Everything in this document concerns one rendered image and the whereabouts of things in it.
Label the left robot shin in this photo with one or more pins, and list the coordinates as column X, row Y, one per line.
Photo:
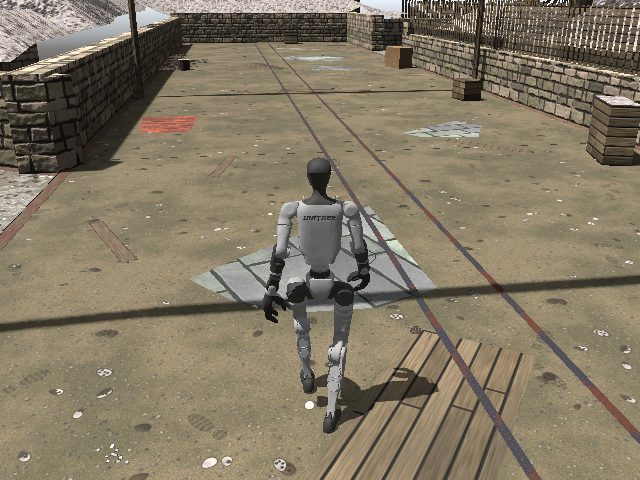
column 304, row 350

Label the right robot thigh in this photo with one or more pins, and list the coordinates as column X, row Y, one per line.
column 343, row 310

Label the left robot hand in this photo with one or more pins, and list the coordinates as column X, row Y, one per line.
column 268, row 309

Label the right robot hand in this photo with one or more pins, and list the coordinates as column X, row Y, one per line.
column 356, row 276

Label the right robot upper arm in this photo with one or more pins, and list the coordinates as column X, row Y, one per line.
column 351, row 211

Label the left robot forearm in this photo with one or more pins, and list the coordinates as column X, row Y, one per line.
column 275, row 273

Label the left robot upper arm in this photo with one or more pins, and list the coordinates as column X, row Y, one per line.
column 287, row 212

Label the right robot forearm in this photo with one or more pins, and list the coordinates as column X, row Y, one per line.
column 363, row 261

